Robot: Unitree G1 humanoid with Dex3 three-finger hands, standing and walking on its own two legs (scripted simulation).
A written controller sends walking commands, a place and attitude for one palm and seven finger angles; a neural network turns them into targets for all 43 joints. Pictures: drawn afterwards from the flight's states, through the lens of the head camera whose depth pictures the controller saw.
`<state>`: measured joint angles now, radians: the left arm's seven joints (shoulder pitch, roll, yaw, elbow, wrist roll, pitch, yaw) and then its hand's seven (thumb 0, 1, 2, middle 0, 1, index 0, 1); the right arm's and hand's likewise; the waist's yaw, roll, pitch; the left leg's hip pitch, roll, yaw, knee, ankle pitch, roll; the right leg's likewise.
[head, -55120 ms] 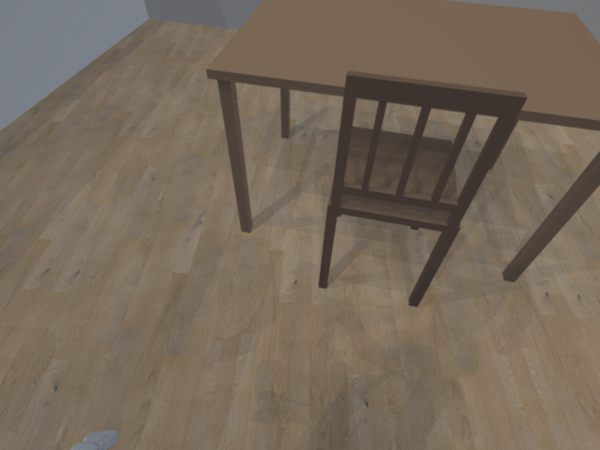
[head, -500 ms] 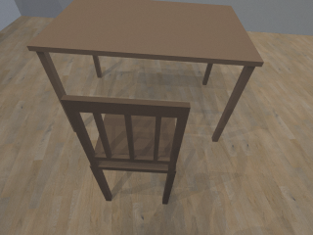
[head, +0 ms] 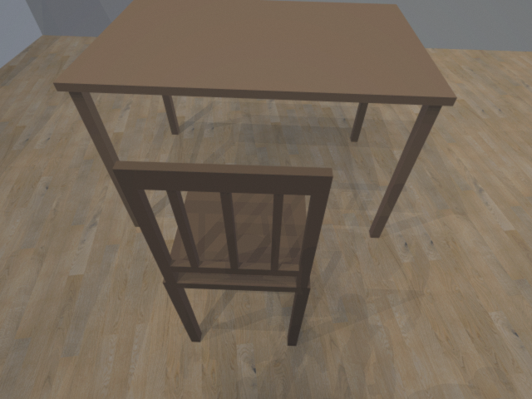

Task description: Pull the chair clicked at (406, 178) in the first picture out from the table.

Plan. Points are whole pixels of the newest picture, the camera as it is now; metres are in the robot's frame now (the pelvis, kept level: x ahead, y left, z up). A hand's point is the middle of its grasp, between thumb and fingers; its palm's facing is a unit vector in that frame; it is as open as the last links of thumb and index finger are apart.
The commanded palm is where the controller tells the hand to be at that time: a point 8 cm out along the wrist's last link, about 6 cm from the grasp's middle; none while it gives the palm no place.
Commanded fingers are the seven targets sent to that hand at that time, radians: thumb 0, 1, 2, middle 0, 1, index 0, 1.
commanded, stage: look again from close up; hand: left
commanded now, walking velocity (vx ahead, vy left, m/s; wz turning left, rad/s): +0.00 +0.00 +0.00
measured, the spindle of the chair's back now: (230, 232) +0.45 +0.10 -0.08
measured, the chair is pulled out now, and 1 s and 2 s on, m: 0.30 0.30 0.30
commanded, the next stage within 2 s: shuffle to correct the standing spot in 0.58 s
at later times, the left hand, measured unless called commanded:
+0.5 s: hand out of the picture +0.04 +0.20 -0.16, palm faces -0.02 -0.97 -0.24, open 7.4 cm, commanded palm none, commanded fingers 0.00 0.90 0.90 -0.20 -0.30 -0.20 -0.30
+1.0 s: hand out of the picture -0.02 +0.17 -0.17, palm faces -0.03 -0.98 -0.20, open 7.3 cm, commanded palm none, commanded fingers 0.00 0.90 0.90 -0.20 -0.30 -0.20 -0.30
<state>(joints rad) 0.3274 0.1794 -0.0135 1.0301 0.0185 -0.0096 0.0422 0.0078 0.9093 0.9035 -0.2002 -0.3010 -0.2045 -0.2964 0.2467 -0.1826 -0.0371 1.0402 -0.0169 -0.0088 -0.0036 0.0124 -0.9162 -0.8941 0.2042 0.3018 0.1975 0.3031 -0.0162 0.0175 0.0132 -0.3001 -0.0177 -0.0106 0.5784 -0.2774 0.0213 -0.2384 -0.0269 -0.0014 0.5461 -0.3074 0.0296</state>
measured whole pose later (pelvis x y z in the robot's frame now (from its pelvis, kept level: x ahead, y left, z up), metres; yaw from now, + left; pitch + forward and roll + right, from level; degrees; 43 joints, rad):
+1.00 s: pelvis +0.00 -0.01 +0.01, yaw -1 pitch -1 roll +1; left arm 0.35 0.18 0.00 1.09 0.03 0.03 0.02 0.01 0.91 0.90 -0.20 -0.30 -0.20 -0.30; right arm 0.27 -0.13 -0.04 1.15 -0.01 0.00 -0.02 0.01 -0.91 -0.89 0.21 0.30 0.20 0.30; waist -0.01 -0.03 0.03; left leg -0.22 -0.02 0.01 0.45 -0.22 0.01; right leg -0.20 -0.03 0.02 0.50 -0.29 0.02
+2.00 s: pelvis -0.02 -0.02 +0.00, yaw +0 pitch -1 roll +0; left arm 0.30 0.18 -0.01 0.98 0.02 0.01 0.04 0.01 0.91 0.90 -0.20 -0.30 -0.20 -0.30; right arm 0.31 -0.17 -0.01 1.02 -0.03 0.02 0.00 0.01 -0.91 -0.89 0.20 0.30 0.20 0.30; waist -0.02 -0.01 0.00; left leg -0.28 -0.05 0.06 0.51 -0.22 0.07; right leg -0.24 0.01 -0.02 0.53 -0.27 -0.01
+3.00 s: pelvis +0.02 +0.01 +0.01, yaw -1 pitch -1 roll -1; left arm 0.31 0.16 -0.02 1.10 0.02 0.00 0.05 0.01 0.91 0.90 -0.20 -0.30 -0.20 -0.30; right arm 0.28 -0.14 0.01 1.14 -0.01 -0.03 -0.02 0.01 -0.91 -0.89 0.20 0.30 0.20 0.30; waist -0.01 -0.04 0.02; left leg -0.15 -0.11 0.08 0.37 -0.21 0.13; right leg -0.12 -0.05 0.01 0.40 -0.26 0.05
